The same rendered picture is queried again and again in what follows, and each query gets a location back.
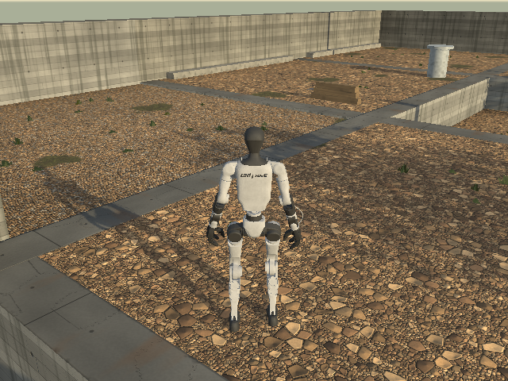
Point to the right robot forearm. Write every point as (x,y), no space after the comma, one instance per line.
(291,215)

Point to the robot right shin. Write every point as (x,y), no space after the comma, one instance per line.
(272,288)

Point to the robot right hand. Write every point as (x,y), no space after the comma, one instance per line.
(296,238)

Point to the left robot upper arm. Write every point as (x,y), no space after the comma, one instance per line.
(228,169)

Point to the robot left hand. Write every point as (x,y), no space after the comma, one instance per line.
(211,236)

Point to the right robot upper arm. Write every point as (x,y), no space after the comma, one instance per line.
(283,183)

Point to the left robot foot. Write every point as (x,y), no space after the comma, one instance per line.
(234,325)

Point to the left robot forearm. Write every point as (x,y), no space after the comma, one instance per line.
(216,213)

